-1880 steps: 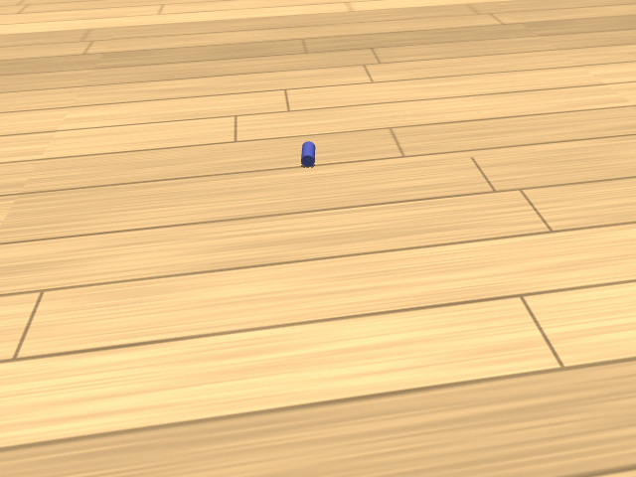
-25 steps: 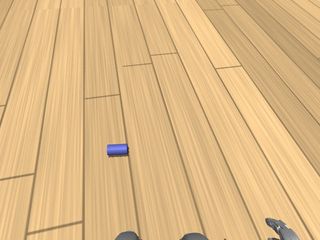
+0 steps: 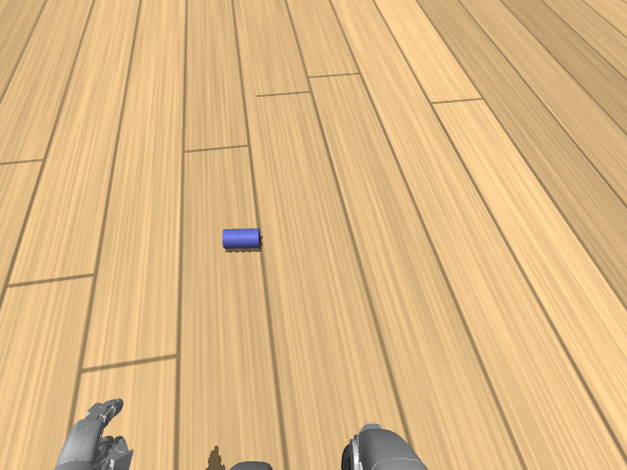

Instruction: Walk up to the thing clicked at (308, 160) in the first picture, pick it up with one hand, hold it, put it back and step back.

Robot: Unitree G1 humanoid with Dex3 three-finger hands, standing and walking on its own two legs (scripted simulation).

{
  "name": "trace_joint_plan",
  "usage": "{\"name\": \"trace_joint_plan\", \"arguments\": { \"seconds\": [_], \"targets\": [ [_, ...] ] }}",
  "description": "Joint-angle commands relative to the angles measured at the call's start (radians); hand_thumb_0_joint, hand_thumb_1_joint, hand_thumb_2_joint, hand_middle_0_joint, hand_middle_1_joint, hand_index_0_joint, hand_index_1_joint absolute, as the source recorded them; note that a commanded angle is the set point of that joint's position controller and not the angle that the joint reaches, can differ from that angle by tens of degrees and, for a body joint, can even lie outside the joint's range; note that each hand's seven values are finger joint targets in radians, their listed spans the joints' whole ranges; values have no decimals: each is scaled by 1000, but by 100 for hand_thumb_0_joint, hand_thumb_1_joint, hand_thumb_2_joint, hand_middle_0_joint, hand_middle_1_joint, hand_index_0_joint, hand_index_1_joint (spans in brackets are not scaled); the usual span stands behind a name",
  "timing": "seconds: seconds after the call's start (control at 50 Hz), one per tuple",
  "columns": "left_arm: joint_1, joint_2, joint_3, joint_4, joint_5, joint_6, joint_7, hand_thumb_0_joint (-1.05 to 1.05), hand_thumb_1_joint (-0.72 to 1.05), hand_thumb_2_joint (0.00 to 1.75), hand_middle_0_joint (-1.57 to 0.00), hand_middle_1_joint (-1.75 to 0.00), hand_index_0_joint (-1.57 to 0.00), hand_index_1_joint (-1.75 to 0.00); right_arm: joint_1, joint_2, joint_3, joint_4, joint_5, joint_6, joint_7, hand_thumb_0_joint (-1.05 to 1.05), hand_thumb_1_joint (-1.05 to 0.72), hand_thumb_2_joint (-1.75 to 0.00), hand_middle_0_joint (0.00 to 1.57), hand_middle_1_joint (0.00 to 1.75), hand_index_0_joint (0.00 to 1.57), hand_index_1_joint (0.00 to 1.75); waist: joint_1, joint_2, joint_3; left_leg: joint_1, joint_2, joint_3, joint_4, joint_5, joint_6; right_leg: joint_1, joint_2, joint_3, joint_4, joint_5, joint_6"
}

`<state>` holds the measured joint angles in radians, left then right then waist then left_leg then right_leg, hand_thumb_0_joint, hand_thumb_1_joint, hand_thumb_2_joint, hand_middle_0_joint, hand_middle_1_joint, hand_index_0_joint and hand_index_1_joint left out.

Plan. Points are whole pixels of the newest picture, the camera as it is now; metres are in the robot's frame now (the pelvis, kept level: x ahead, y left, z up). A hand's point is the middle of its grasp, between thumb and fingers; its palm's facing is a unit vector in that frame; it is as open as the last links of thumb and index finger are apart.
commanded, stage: step back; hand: left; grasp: from above
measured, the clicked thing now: (241, 238) +0.89 +0.27 -0.72
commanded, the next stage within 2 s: stand in 1.42 s
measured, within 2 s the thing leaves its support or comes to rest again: neither
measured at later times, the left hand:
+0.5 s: hand out of the picture -0.09 +0.24 -0.12, palm faces -0.01 -0.90 -0.43, open 7.4 cm
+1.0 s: hand out of the picture -0.06 +0.22 -0.13, palm faces +0.02 -0.92 -0.39, open 7.4 cm
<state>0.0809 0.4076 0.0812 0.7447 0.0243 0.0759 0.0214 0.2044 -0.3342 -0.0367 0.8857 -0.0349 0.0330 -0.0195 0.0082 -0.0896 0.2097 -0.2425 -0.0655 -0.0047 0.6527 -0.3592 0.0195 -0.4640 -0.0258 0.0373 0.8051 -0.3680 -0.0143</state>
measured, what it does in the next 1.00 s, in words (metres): walks backwards: right foot, then left foot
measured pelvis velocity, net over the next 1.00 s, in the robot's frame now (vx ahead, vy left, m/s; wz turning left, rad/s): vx -0.14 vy -0.05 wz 0.02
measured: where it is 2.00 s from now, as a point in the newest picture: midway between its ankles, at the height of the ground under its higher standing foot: outside the picture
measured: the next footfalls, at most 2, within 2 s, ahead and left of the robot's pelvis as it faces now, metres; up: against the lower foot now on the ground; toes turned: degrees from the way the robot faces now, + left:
right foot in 0.28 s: -0.10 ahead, -0.16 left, +0.00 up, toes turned -1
left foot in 0.58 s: -0.13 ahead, +0.10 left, +0.00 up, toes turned -2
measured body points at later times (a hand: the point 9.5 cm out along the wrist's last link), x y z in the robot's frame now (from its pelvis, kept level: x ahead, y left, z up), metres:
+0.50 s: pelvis -0.15 -0.03 +0.01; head -0.13 -0.06 +0.46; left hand -0.09 +0.29 -0.10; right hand -0.07 -0.36 -0.12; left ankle -0.14 +0.12 -0.68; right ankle -0.14 -0.16 -0.72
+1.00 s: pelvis -0.14 -0.05 +0.01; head -0.13 -0.06 +0.46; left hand -0.06 +0.27 -0.10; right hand -0.09 -0.37 -0.12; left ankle -0.17 +0.09 -0.70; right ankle -0.09 -0.15 -0.72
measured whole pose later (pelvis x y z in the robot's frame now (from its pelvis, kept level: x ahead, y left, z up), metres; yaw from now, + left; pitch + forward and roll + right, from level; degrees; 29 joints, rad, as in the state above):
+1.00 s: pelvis -0.14 -0.05 +0.01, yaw +1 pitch -3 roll -1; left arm 0.20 0.36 0.07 0.97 0.04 -0.04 -0.01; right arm 0.26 -0.38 -0.05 0.98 -0.02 0.02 0.00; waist 0.00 0.04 0.07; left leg -0.27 -0.01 -0.11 0.82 -0.51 0.01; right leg -0.30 0.02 -0.06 0.61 -0.26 -0.04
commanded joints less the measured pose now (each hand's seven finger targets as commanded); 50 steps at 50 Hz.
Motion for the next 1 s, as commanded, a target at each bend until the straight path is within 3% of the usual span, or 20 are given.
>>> {"name": "trace_joint_plan", "arguments": {
  "seconds": [0.0,0.04,0.18,0.24,0.28,0.3,0.32,0.38,0.48,0.56,0.58,0.6,0.62,0.7,0.8,0.86,0.88,0.92,0.96,0.98],
  "targets": [
    [8,202,62,-56,-2,-12,11,0,90,90,-20,-30,-20,-30,-82,-380,-98,-122,-9,-40,-22,0,-90,-90,20,30,20,30,-17,253,-207,-149,457,-437,-298,497,296,79,82,160,453,-240,5],
    [91,171,58,-19,-17,-12,3,0,90,90,-20,-30,-20,-30,-139,-293,-70,-139,-12,-38,-25,0,-90,-90,20,30,20,30,44,215,-215,-44,314,-214,-220,611,211,8,121,155,513,-148,1],
    [107,137,32,5,-8,-65,-1,0,90,90,-20,-30,-20,-30,-41,-289,-75,-115,-3,-13,-8,0,-90,-90,20,30,20,30,-29,321,-299,209,283,-176,-116,471,202,76,33,6,-123,-134,37],
    [200,148,44,103,6,-91,7,0,90,90,-20,-30,-20,-30,-69,-290,-72,-107,10,12,5,0,-90,-90,20,30,20,30,2,265,-344,71,216,-104,17,361,127,330,60,-58,-495,140,5],
    [196,288,79,103,27,-98,5,0,90,90,-20,-30,-20,-30,-58,-190,-41,-139,17,8,6,0,-90,-90,20,30,20,30,3,-91,-266,-391,26,-62,193,-151,12,434,-203,416,-460,35,-93],
    [104,373,92,62,30,-95,9,0,90,90,-20,-30,-20,-30,-127,-239,-62,-142,12,14,-8,0,-90,-90,20,30,20,30,56,-119,-222,-253,48,-173,337,-238,-22,114,-403,561,-522,-73,-267],
    [26,351,85,46,22,-95,12,0,90,90,-20,-30,-20,-30,-126,-287,-85,-120,14,13,-7,0,-90,-90,20,30,20,30,26,-97,-129,-162,82,-200,418,-193,-25,-71,-407,553,-552,-155,-269],
    [-23,232,58,61,16,-107,10,0,90,90,-20,-30,-20,-30,-51,-245,-67,-57,24,4,9,0,-90,-90,20,30,20,30,-29,-12,-104,-204,-1,-154,437,-62,-24,66,-194,203,-445,31,-164],
    [113,249,70,102,32,-117,-5,0,90,90,-20,-30,-20,-30,-82,-231,-61,-54,0,-29,30,0,-90,-90,20,30,20,30,62,-100,-138,-259,52,-72,100,-141,-43,289,-191,255,-474,-311,-160],
    [82,229,45,98,18,-94,-17,0,90,90,-20,-30,-20,-30,36,-232,-82,18,-5,-59,33,0,-90,-90,20,30,20,30,-10,-49,-191,96,28,-4,-309,-25,-4,162,-161,147,-327,-156,-114],
    [110,168,29,96,14,-90,-16,0,90,90,-20,-30,-20,-30,72,-260,-98,33,-16,-66,27,0,-90,-90,20,30,20,30,-19,77,-221,242,96,-163,-338,-51,21,27,-112,87,-164,-95,-77],
    [101,99,9,82,-4,-94,-19,0,90,90,-20,-30,-20,-30,86,-337,-114,23,-23,-72,23,0,-90,-90,20,30,20,30,-29,317,-219,286,310,-539,-440,-254,104,-170,31,-51,56,-156,-5],
    [9,204,43,91,5,-100,-10,0,90,90,-20,-30,-20,-30,84,-418,-123,19,-11,-69,28,0,-90,-90,20,30,20,30,-66,245,-134,86,400,-665,-472,-465,220,-154,-1,0,116,-202,-8],
    [80,189,37,124,-2,-113,-31,0,90,90,-20,-30,-20,-30,9,-286,-88,-1,-7,-85,25,0,-90,-90,20,30,20,30,-12,199,-102,126,268,-352,-394,-89,154,-118,-28,0,67,-68,-13],
    [79,171,40,133,-1,-119,-39,0,90,90,-20,-30,-20,-30,22,-304,-91,-2,-2,-77,28,0,-90,-90,20,30,20,30,-30,287,-130,28,258,-273,-351,-31,161,76,5,-58,-108,-44,1],
    [163,152,42,186,1,-131,-26,0,90,90,-20,-30,-20,-30,-35,-262,-69,-17,12,-56,27,0,-90,-90,20,30,20,30,32,232,-179,-107,205,-164,-179,50,109,344,52,-107,-333,109,-6],
    [194,160,46,202,4,-135,-17,0,90,90,-20,-30,-20,-30,-23,-211,-51,-20,19,-52,24,0,-90,-90,20,30,20,30,52,167,-202,-164,169,-136,-84,66,73,442,39,-69,-372,149,-10],
    [213,277,71,184,21,-147,-4,0,90,90,-20,-30,-20,-30,19,-133,-23,-36,26,-50,13,0,-90,-90,20,30,20,30,57,-100,-223,-339,-17,-102,214,-203,0,476,-301,459,-554,-44,-116],
    [91,295,72,148,16,-141,-9,0,90,90,-20,-30,-20,-30,61,-256,-65,14,16,-40,0,0,-90,-90,20,30,20,30,20,-18,-138,-235,69,-129,328,-248,0,230,-387,524,-584,-251,-239],
    [77,256,65,143,9,-144,-10,0,90,90,-20,-30,-20,-30,61,-263,-63,27,17,-41,2,0,-90,-90,20,30,20,30,13,30,-104,-239,83,-162,328,-190,-3,223,-339,439,-578,-177,-210]
  ]
}}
